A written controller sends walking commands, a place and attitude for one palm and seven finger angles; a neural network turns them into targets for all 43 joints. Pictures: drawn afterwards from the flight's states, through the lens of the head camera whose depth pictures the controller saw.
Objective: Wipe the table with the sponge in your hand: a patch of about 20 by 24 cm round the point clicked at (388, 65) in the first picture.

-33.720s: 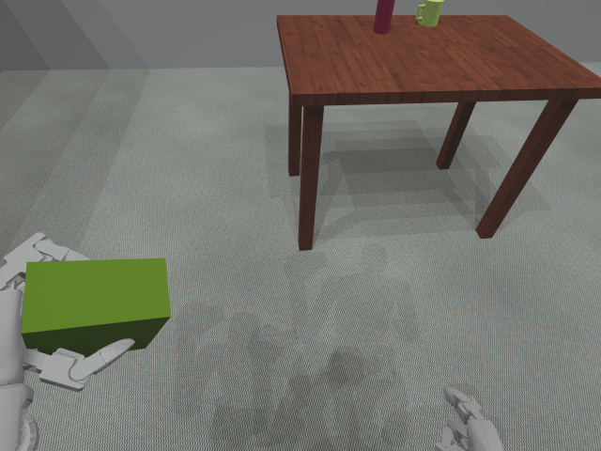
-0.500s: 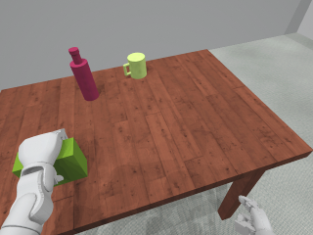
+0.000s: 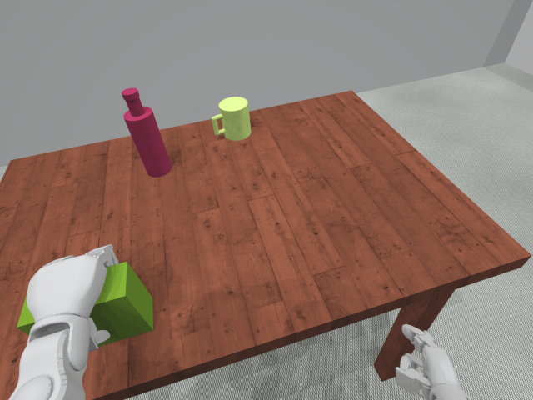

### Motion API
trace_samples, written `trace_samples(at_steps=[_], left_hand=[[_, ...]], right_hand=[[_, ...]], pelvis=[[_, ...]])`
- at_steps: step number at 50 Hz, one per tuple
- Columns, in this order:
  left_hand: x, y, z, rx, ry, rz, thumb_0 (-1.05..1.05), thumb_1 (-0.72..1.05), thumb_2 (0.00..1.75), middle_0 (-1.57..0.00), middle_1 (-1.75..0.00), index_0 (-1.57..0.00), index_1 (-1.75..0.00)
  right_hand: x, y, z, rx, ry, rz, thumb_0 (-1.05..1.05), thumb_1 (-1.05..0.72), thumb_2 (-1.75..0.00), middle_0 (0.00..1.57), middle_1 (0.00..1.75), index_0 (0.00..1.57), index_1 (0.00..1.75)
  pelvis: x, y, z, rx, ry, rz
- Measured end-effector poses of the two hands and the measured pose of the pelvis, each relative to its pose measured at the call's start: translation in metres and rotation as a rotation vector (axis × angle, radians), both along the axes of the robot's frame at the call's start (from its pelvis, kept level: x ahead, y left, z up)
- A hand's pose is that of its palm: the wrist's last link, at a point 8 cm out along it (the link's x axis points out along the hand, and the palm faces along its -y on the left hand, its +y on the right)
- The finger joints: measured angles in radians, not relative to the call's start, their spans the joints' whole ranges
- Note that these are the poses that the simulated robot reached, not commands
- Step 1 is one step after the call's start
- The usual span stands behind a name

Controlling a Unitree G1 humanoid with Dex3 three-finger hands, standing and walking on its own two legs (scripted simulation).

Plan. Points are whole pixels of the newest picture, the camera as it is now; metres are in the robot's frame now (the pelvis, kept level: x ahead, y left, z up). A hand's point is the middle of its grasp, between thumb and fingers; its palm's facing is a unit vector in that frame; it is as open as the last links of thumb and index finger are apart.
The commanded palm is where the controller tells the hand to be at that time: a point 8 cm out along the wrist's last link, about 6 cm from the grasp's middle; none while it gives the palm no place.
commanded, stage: lift the sponge slowly off the table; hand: left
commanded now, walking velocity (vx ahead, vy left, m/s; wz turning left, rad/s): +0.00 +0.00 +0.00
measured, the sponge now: (99, 315) +0.21 +0.30 +0.03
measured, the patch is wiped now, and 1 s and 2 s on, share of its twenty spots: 0.90 0.90 0.90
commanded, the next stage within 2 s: none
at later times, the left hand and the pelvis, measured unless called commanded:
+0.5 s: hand (88, 308) +0.20 +0.29 +0.07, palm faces +0.00 -0.09 -1.00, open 10.1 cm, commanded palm +0.17 +0.28 +0.13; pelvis -0.01 +0.00 +0.00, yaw +0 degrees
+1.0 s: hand (82, 295) +0.21 +0.29 +0.10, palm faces +0.05 -0.08 -1.00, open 10.1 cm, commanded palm +0.18 +0.28 +0.16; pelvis -0.02 -0.01 +0.01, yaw +0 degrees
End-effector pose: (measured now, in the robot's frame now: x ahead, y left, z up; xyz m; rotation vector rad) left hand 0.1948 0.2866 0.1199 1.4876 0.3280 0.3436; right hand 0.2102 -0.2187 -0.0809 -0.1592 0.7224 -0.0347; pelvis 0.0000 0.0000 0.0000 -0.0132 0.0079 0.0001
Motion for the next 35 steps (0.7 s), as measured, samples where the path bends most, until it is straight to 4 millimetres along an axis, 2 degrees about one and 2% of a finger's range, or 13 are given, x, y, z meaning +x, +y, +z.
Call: trace_samples(at_steps=[6,23,35], left_hand=[[-0.007,-0.002,-0.001,-0.007,-0.003,0.017,0.01,-0.48,1.06,-0.68,-1.39,-0.71,-1.38],[-0.009,-0.002,0.002,-0.034,0.02,0.005,0.0,-0.49,1.06,-0.69,-1.38,-0.72,-1.37],[-0.02,-0.001,0.007,-0.049,0.023,0.006,0.0,-0.5,1.06,-0.71,-1.36,-0.73,-1.35]], right_hand=[[0.0,0.001,0.0,-0.007,-0.001,0.003,0.01,-0.9,-0.9,0.2,0.3,0.19,0.3],[-0.003,0.004,0.003,-0.022,-0.018,0.02,0.01,-0.9,-0.9,0.2,0.3,0.17,0.29],[-0.003,0.004,0.005,-0.037,-0.019,0.035,0.01,-0.9,-0.9,0.2,0.3,0.17,0.29]], pelvis=[[-0.003,0.0,0.0,0.0,-0.01,0.002],[-0.007,-0.002,0.002,0.0,-0.039,0.007],[-0.011,-0.005,0.004,-0.001,-0.062,0.011]])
